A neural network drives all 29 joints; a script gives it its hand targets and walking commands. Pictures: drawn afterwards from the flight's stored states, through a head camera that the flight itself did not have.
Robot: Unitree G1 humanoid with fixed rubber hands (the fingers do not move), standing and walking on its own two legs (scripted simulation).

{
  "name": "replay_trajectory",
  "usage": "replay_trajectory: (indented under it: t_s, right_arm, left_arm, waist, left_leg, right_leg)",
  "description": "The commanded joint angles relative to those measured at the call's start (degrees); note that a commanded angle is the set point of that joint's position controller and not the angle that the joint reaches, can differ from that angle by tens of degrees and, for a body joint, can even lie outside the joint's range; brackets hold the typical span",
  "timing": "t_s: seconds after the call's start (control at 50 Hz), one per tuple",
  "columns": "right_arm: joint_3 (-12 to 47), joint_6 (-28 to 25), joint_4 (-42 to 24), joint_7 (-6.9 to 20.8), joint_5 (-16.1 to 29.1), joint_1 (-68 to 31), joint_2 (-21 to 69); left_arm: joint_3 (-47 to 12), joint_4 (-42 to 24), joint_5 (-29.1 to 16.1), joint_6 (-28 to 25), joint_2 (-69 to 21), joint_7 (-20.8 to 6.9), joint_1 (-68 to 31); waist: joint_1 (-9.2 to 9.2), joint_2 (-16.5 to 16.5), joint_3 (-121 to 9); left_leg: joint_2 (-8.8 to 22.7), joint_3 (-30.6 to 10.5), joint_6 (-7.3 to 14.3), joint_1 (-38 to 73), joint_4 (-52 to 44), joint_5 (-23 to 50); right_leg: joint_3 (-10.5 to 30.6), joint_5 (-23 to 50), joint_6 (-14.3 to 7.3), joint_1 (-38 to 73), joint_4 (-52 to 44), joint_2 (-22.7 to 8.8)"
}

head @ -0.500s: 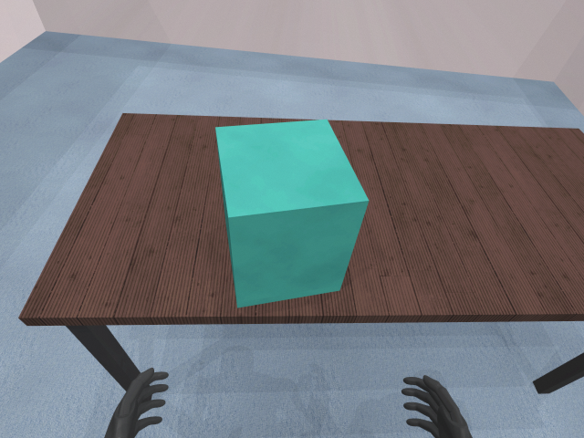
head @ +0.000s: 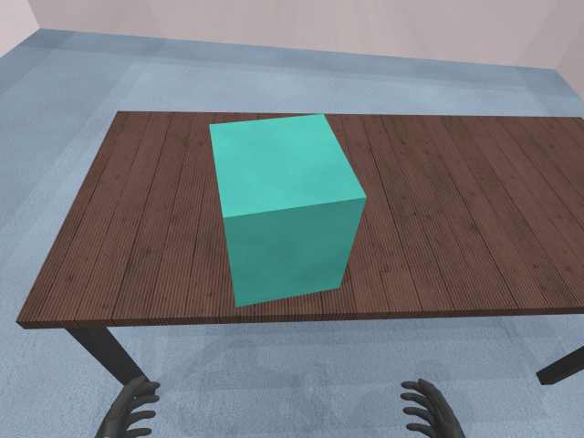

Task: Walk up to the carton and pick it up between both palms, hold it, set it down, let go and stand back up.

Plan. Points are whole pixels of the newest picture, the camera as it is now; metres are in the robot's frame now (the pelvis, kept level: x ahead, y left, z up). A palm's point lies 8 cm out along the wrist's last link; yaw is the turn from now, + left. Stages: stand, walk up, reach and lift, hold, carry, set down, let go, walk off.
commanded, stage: let go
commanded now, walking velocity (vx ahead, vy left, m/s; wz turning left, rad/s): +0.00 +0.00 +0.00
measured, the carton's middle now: (279, 212) +0.49 +0.02 +0.00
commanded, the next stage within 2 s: stand in 0.12 s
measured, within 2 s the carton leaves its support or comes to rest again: neither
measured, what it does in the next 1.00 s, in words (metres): stands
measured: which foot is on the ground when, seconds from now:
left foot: down 0.00-1.00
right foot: down 0.00-1.00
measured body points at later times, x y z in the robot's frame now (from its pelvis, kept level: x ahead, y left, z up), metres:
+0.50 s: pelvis -0.01 -0.01 +0.00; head -0.02 +0.00 +0.45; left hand +0.12 +0.30 -0.10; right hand +0.11 -0.33 -0.09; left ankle -0.02 +0.11 -0.75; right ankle -0.01 -0.12 -0.75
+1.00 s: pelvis -0.02 +0.00 +0.00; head -0.02 +0.00 +0.45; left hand +0.08 +0.31 -0.12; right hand +0.07 -0.31 -0.11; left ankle -0.02 +0.11 -0.75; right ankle -0.01 -0.12 -0.75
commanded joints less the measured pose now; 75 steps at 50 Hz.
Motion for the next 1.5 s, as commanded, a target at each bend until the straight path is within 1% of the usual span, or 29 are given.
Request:
replay_trajectory:
  t_s: [0.0, 0.1, 0.12, 0.14, 0.16, 0.18, 0.2, 0.24, 0.34, 0.36, 0.46, 0.52, 0.56, 0.62, 0.68, 0.7, 0.72, 0.74, 0.82, 0.84, 0.86, 0.96, 1.02, 1.08, 1.14, 1.34, 1.42, 1.48]
  right_arm:
    - [-1.8, -2.0, -4.7, -0.6, -0.2, -3.5, -5.3]
    - [-1.6, -1.8, -4.0, -0.8, -0.4, -4.2, -5.4]
    - [-5.4, 3.9, -2.7, -2.7, -2.5, 0.7, -19.7]
    - [-5.8, 6.0, -2.9, -3.2, -2.8, 0.1, -19.4]
    - [-5.5, 7.2, -3.1, -3.3, -2.6, -0.2, -17.9]
    - [-4.9, 7.8, -3.3, -3.2, -2.4, -0.4, -16.7]
    - [-4.5, 8.1, -3.5, -3.0, -2.2, -0.2, -16.2]
    - [-4.3, 8.4, -3.1, -2.7, -2.2, -0.7, -15.6]
    - [-4.5, 9.6, -2.0, -1.9, -2.2, -0.4, -17.5]
    - [-4.5, 9.7, -1.6, -1.8, -2.2, -0.1, -18.2]
    - [-4.1, 10.1, 0.2, -1.6, -2.1, 0.5, -20.7]
    - [-3.5, 10.2, 1.3, -1.7, -2.1, 1.0, -21.2]
    - [-3.2, 10.2, 2.1, -1.7, -2.1, 1.1, -21.4]
    - [-2.8, 10.2, 3.3, -1.8, -2.1, 1.1, -21.9]
    - [-2.4, 10.1, 4.5, -2.0, -1.9, 1.1, -21.8]
    - [-2.3, 10.0, 4.9, -2.0, -2.0, 1.0, -21.6]
    - [-2.2, 10.0, 5.2, -2.0, -2.0, 0.9, -21.7]
    - [-2.1, 10.0, 5.6, -2.1, -1.9, 0.7, -21.7]
    - [-1.8, 10.0, 7.0, -2.2, -1.9, 0.6, -21.6]
    - [-1.8, 10.0, 7.4, -2.3, -1.9, 0.6, -21.9]
    - [-1.8, 10.0, 7.7, -2.3, -1.8, 0.5, -21.7]
    - [-1.6, 10.1, 9.0, -2.4, -1.8, -0.1, -21.8]
    - [-1.4, 10.2, 9.7, -2.4, -1.7, -0.3, -21.7]
    - [-1.5, 10.2, 10.3, -2.5, -1.7, -0.5, -22.0]
    - [-1.4, 10.3, 10.7, -2.4, -1.6, -0.9, -22.1]
    - [-1.4, 10.4, 11.9, -2.6, -1.6, -1.6, -22.4]
    - [-1.3, 10.4, 12.1, -2.5, -1.5, -1.9, -22.0]
    - [-1.4, 10.4, 12.5, -2.6, -1.6, -2.1, -22.2]
  left_arm:
    - [1.6, -5.7, -0.1, -1.4, 4.9, -0.1, -3.5]
    - [1.5, -5.1, 0.2, -1.0, 5.0, -0.4, -3.9]
    - [6.0, -0.2, 2.3, -4.1, 15.2, 0.6, -1.1]
    - [5.7, 0.8, 1.7, -4.9, 14.9, 0.7, -1.4]
    - [5.4, 1.7, 1.7, -5.7, 14.3, 0.6, -1.6]
    - [5.2, 2.5, 1.9, -6.3, 14.2, 0.5, -1.7]
    - [5.0, 3.4, 2.1, -6.7, 14.0, 0.4, -2.1]
    - [4.7, 5.4, 2.4, -7.3, 13.9, -0.1, -3.7]
    - [4.3, 9.9, 2.5, -8.2, 15.8, -1.0, -5.3]
    - [4.2, 10.8, 2.4, -8.2, 16.1, -1.1, -5.4]
    - [3.6, 15.1, 2.2, -8.6, 18.2, -1.3, -5.8]
    - [3.2, 17.4, 2.0, -8.6, 19.1, -1.4, -6.3]
    - [3.0, 19.0, 2.0, -8.6, 19.7, -1.4, -6.6]
    - [2.6, 20.9, 1.7, -8.6, 19.7, -1.4, -6.5]
    - [2.3, 22.6, 1.5, -8.7, 19.9, -1.4, -6.7]
    - [2.2, 23.2, 1.5, -8.7, 19.9, -1.4, -6.7]
    - [2.1, 23.5, 1.4, -8.7, 19.8, -1.4, -6.9]
    - [2.1, 23.9, 1.4, -8.7, 19.9, -1.4, -7.0]
    - [1.9, 25.5, 1.2, -8.6, 20.2, -1.2, -7.0]
    - [1.9, 25.9, 1.2, -8.6, 19.9, -1.3, -6.9]
    - [1.8, 26.1, 1.2, -8.6, 20.2, -1.2, -7.3]
    - [1.7, 27.5, 1.1, -8.5, 20.3, -1.1, -7.1]
    - [1.5, 28.0, 1.2, -8.4, 20.5, -1.1, -7.4]
    - [1.4, 28.5, 1.1, -8.4, 20.4, -1.0, -7.3]
    - [1.4, 28.9, 1.2, -8.3, 20.6, -1.0, -7.2]
    - [1.3, 29.9, 1.1, -8.2, 20.7, -0.8, -7.0]
    - [1.2, 30.0, 1.1, -8.2, 20.7, -0.8, -7.3]
    - [1.1, 30.0, 1.0, -8.2, 20.6, -0.8, -7.4]
  waist:
    - [-0.1, 0.5, -7.1]
    - [-0.11, 0.2, -7.3]
    - [0.46, -2.6, -11.4]
    - [0.1, -3.0, -9.6]
    - [0.22, -3.0, -10.6]
    - [0.29, -1.8, -11.7]
    - [-0.02, -0.2, -10.4]
    - [-0.2, 0.7, -8.5]
    - [-0.39, 0.9, -7.4]
    - [-0.43, 0.3, -7.2]
    - [-0.46, 0.9, -6.8]
    - [-0.4, 0.1, -6.9]
    - [-0.42, 0.2, -6.2]
    - [-0.29, 0.5, -6.1]
    - [-0.25, -0.2, -6.1]
    - [-0.31, 0.3, -6.4]
    - [-0.23, 0.6, -6.1]
    - [-0.19, 0.1, -6.2]
    - [-0.23, 0.0, -6.4]
    - [-0.3, 0.7, -6.0]
    - [-0.42, 0.2, -5.8]
    - [-0.39, 0.5, -6.3]
    - [-0.61, 0.4, -5.8]
    - [-0.52, 1.1, -5.9]
    - [-0.58, 0.4, -5.7]
    - [-0.53, 0.9, -5.7]
    - [-0.71, 0.1, -5.9]
    - [-0.61, 0.9, -5.8]
  left_leg:
    - [-1.1, -2.3, -1.4, 6.6, 0.1, 17.0]
    - [-1.2, -2.2, -1.1, 6.9, 0.3, 16.4]
    - [5.0, -6.2, 0.4, -0.8, 3.3, 20.1]
    - [4.8, -5.6, 0.7, -2.1, 2.8, 16.5]
    - [5.2, -5.9, 1.1, -1.3, 2.9, 16.3]
    - [5.2, -6.0, 1.3, -1.7, 2.9, 15.2]
    - [4.8, -5.7, 1.4, -2.4, 2.4, 13.2]
    - [4.7, -5.8, 2.0, -3.1, 2.5, 11.1]
    - [5.1, -6.8, 2.4, -4.3, 2.0, 8.1]
    - [5.2, -6.9, 2.5, -4.3, 1.8, 7.8]
    - [5.5, -7.4, 2.6, -4.6, 0.9, 7.0]
    - [5.7, -7.7, 2.7, -4.2, 0.2, 6.7]
    - [5.7, -7.8, 2.8, -4.3, -0.2, 5.9]
    - [5.9, -8.0, 2.9, -4.3, -1.0, 6.2]
    - [6.0, -8.2, 2.9, -4.2, -1.4, 6.4]
    - [5.9, -8.1, 2.8, -3.9, -1.6, 6.3]
    - [6.0, -8.0, 2.8, -4.2, -1.7, 6.3]
    - [6.0, -8.1, 2.8, -4.1, -1.8, 6.2]
    - [6.1, -8.2, 2.9, -3.5, -2.3, 7.0]
    - [6.1, -8.0, 2.9, -3.6, -2.3, 6.8]
    - [6.1, -8.1, 2.9, -3.5, -2.5, 6.6]
    - [6.2, -8.0, 2.8, -3.1, -2.9, 6.5]
    - [6.2, -8.0, 2.7, -2.9, -3.2, 6.6]
    - [6.2, -7.9, 2.7, -2.7, -3.5, 6.5]
    - [6.3, -8.0, 2.7, -2.6, -3.9, 6.4]
    - [6.3, -7.9, 2.5, -2.0, -4.5, 6.0]
    - [6.3, -7.9, 2.6, -1.6, -4.6, 6.5]
    - [6.3, -7.7, 2.5, -1.6, -4.7, 6.9]
  right_leg:
    - [0.6, 11.1, -1.4, -4.6, -2.6, 0.5]
    - [0.4, 11.3, -1.2, -4.7, -2.3, 0.5]
    - [4.4, 13.1, -0.7, -3.3, 4.0, -4.6]
    - [4.7, 11.9, -0.2, -2.1, 2.8, -4.8]
    - [5.0, 12.2, -0.4, -1.7, 3.0, -5.5]
    - [5.1, 11.7, -0.4, -2.0, 3.0, -6.0]
    - [5.3, 10.3, -0.4, -3.2, 2.6, -5.9]
    - [5.6, 9.3, -0.7, -5.3, 2.0, -6.1]
    - [6.0, 6.2, -1.4, -6.6, 0.8, -6.2]
    - [6.2, 5.8, -1.6, -6.6, 0.5, -6.2]
    - [7.1, 4.4, -1.8, -6.3, -0.6, -6.5]
    - [7.1, 3.1, -1.7, -6.2, -1.2, -6.3]
    - [7.4, 2.3, -1.7, -6.6, -1.6, -6.3]
    - [7.2, 2.5, -1.5, -6.2, -1.7, -6.2]
    - [7.2, 3.1, -1.4, -5.6, -1.9, -6.3]
    - [7.2, 3.1, -1.4, -5.6, -1.8, -6.3]
    - [7.3, 3.0, -1.4, -5.6, -2.0, -6.3]
    - [7.2, 3.3, -1.3, -5.4, -2.0, -6.3]
    - [7.2, 4.0, -1.2, -5.1, -2.0, -6.4]
    - [7.4, 4.3, -1.2, -5.3, -2.3, -6.4]
    - [7.4, 4.2, -1.2, -5.4, -2.3, -6.5]
    - [7.3, 5.0, -1.1, -4.5, -2.5, -6.5]
    - [7.2, 5.4, -1.1, -4.8, -2.7, -6.6]
    - [7.3, 5.3, -1.1, -4.7, -3.0, -6.7]
    - [7.2, 5.6, -1.1, -4.5, -3.2, -6.7]
    - [7.2, 5.3, -1.0, -4.1, -3.9, -6.9]
    - [7.0, 5.8, -0.9, -4.1, -3.9, -6.9]
    - [7.3, 6.6, -1.0, -3.7, -4.1, -7.2]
